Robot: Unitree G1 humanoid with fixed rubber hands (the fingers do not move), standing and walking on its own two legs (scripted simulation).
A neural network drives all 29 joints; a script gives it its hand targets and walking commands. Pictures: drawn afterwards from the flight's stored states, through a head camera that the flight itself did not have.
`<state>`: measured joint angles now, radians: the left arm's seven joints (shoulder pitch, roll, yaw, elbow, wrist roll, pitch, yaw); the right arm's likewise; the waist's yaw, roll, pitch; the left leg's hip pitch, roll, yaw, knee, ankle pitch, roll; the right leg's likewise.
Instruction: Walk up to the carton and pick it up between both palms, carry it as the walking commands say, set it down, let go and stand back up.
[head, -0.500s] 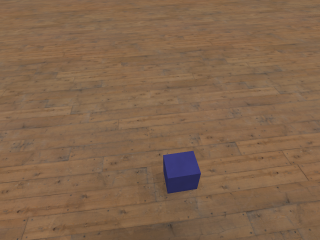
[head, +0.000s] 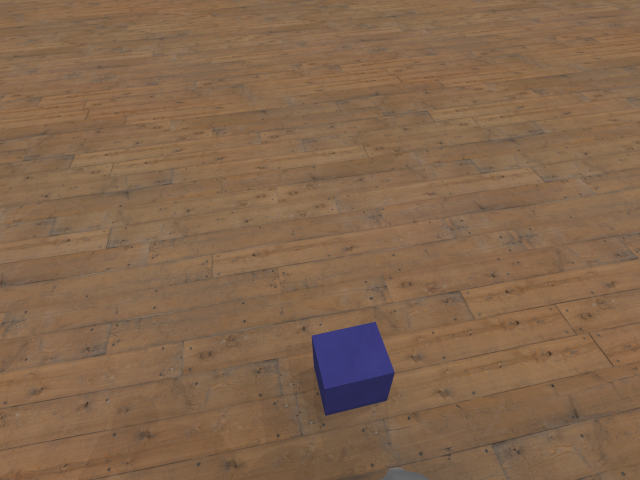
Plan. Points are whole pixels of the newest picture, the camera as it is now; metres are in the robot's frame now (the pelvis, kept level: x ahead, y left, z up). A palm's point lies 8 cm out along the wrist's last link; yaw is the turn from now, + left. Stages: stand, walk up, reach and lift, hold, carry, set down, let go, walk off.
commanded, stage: walk up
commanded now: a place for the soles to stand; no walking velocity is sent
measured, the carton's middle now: (350, 369) +0.55 -0.08 -0.63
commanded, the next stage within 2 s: none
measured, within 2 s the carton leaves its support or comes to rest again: neither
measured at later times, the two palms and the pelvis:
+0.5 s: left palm out of the picture +0.14 +0.33 -0.10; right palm (575, 462) +0.17 -0.30 -0.08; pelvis +0.06 +0.02 +0.01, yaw +0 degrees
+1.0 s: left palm out of the picture +0.19 +0.33 -0.07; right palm (573, 448) +0.18 -0.29 -0.06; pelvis +0.08 +0.02 +0.04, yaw -2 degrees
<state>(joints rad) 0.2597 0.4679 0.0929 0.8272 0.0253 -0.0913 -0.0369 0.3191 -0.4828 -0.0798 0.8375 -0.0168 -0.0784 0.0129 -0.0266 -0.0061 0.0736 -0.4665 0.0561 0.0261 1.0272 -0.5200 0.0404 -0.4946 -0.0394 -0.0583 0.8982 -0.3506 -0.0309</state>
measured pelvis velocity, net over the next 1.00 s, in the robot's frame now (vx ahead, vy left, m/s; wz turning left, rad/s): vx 0.08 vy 0.02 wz -0.04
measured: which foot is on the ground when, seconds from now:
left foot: up 0.00-0.16, down 0.18-1.00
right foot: down 0.00-1.00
